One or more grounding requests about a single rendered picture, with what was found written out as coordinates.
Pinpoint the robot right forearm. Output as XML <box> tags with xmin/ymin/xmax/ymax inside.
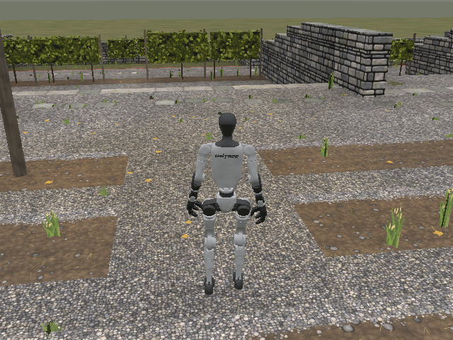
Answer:
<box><xmin>252</xmin><ymin>173</ymin><xmax>265</xmax><ymax>207</ymax></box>

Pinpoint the robot head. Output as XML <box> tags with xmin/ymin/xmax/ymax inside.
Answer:
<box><xmin>215</xmin><ymin>113</ymin><xmax>239</xmax><ymax>147</ymax></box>

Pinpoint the right robot upper arm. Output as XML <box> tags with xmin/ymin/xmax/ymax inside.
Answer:
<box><xmin>242</xmin><ymin>144</ymin><xmax>259</xmax><ymax>183</ymax></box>

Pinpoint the left robot upper arm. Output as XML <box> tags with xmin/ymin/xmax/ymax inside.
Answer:
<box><xmin>194</xmin><ymin>143</ymin><xmax>212</xmax><ymax>183</ymax></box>

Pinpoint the left robot foot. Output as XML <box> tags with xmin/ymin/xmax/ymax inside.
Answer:
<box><xmin>204</xmin><ymin>277</ymin><xmax>214</xmax><ymax>295</ymax></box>

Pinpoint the right robot hand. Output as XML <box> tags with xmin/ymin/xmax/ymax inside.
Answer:
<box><xmin>251</xmin><ymin>205</ymin><xmax>267</xmax><ymax>224</ymax></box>

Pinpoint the left robot hand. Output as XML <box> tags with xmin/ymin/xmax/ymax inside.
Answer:
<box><xmin>187</xmin><ymin>200</ymin><xmax>202</xmax><ymax>217</ymax></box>

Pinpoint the robot left forearm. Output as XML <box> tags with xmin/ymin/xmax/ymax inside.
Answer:
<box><xmin>188</xmin><ymin>173</ymin><xmax>201</xmax><ymax>202</ymax></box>

